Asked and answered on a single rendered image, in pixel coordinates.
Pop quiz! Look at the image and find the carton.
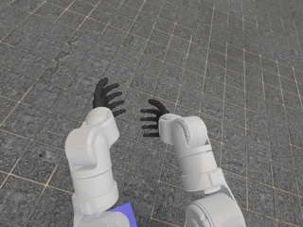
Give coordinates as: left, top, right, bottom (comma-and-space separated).
71, 202, 137, 227

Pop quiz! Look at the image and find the robot left upper arm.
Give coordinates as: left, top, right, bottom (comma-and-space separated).
78, 211, 130, 227

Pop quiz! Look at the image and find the left robot forearm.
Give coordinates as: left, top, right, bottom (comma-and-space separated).
64, 107, 120, 227

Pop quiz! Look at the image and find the left robot hand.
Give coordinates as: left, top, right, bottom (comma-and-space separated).
93, 78, 126, 117

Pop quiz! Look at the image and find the robot right upper arm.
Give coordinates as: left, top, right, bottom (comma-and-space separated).
186, 192, 246, 227

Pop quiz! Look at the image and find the right robot hand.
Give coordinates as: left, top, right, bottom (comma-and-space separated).
140, 99, 169, 137

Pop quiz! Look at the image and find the right robot forearm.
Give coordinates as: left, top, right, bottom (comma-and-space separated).
158, 113, 243, 216

